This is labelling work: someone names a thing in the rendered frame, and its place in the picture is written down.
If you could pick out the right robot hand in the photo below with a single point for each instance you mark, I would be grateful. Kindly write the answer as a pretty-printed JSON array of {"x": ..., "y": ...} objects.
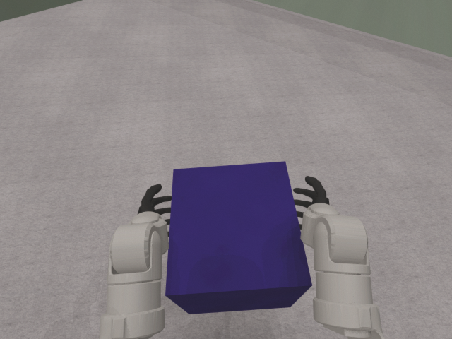
[{"x": 318, "y": 195}]

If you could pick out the carton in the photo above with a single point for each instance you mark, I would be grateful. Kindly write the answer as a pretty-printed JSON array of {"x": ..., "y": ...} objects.
[{"x": 234, "y": 239}]

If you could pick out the robot right forearm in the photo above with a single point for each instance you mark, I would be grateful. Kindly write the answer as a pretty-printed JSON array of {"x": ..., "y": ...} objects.
[{"x": 343, "y": 301}]

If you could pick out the robot left forearm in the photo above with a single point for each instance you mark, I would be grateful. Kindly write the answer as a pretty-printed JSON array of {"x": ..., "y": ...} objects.
[{"x": 134, "y": 309}]

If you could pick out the left robot hand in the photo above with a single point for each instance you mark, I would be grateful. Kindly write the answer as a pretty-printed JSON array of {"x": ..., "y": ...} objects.
[{"x": 148, "y": 202}]

